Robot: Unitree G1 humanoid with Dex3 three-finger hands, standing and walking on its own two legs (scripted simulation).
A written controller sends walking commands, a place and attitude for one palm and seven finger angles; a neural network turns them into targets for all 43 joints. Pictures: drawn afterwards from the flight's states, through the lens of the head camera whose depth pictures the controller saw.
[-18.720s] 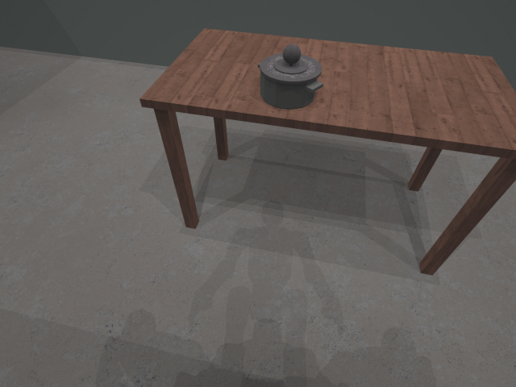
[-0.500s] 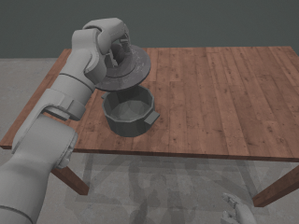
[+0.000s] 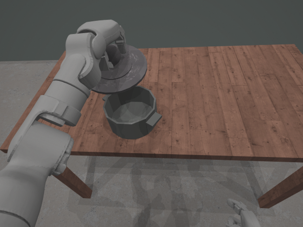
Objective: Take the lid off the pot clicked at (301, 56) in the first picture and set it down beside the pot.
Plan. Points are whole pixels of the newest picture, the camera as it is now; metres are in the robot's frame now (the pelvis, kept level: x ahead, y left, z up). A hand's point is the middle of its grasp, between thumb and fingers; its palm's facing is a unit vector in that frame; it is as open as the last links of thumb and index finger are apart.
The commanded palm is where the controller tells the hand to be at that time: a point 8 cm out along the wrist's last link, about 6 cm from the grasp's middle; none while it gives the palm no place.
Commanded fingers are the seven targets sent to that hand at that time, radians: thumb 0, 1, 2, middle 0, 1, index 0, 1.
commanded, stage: move the lid sideways beside the pot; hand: left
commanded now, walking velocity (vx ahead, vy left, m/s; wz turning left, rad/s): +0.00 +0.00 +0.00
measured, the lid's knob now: (110, 55) +0.50 +0.11 +0.21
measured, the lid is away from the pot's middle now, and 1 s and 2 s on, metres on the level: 0.03 0.16 0.22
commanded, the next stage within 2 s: lower the lid onto the table in 1.70 s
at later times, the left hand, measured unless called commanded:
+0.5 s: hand (72, 62) +0.45 +0.20 +0.22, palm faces -0.26 -0.06 -0.96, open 8.2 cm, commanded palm +0.44 +0.21 +0.30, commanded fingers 0.00 0.55 1.13 -0.77 -0.93 -0.79 -0.94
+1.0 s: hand (56, 62) +0.46 +0.25 +0.22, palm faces -0.27 -0.04 -0.96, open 8.2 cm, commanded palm +0.45 +0.25 +0.30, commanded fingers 0.00 0.55 1.13 -0.77 -0.93 -0.79 -0.94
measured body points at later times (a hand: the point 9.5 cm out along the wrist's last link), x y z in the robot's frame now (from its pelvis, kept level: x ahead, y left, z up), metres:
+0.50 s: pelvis +0.00 -0.01 +0.00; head +0.04 -0.02 +0.45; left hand +0.46 +0.20 +0.27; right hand +0.15 -0.27 -0.11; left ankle +0.01 +0.08 -0.75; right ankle -0.01 -0.13 -0.75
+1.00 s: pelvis +0.00 +0.01 +0.00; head +0.05 +0.00 +0.45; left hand +0.47 +0.24 +0.27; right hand +0.13 -0.24 -0.12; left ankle +0.01 +0.08 -0.75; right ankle -0.01 -0.13 -0.75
